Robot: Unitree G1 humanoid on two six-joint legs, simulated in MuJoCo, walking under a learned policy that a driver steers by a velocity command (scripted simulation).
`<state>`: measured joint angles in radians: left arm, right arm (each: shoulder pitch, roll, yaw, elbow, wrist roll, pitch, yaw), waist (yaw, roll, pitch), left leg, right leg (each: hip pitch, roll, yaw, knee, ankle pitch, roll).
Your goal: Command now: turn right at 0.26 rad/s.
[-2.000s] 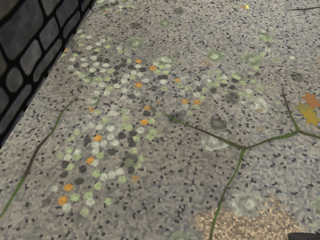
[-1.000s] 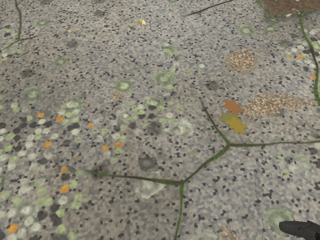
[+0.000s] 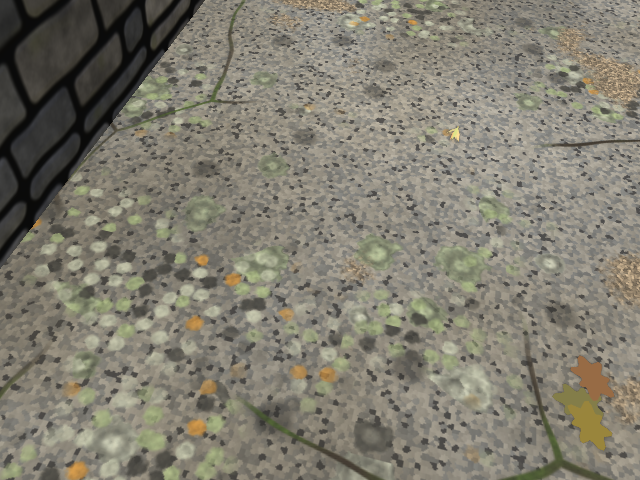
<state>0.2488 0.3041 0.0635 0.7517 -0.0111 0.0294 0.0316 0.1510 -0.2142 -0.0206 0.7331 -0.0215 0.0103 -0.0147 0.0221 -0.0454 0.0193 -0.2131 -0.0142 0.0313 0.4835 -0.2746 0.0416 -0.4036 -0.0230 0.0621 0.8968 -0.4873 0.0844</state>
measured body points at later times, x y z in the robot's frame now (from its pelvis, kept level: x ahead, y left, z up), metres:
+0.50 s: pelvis +0.06 -0.07 +0.01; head +0.07 -0.10 +0.46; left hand +0.19 +0.18 -0.09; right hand +0.14 -0.38 -0.10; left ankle +0.16 +0.07 -0.67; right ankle -0.03 -0.13 -0.74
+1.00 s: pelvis +0.34 -0.10 +0.00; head +0.37 -0.10 +0.45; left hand +0.54 +0.14 -0.09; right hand +0.39 -0.39 -0.11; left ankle +0.39 -0.04 -0.74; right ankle +0.37 -0.28 -0.66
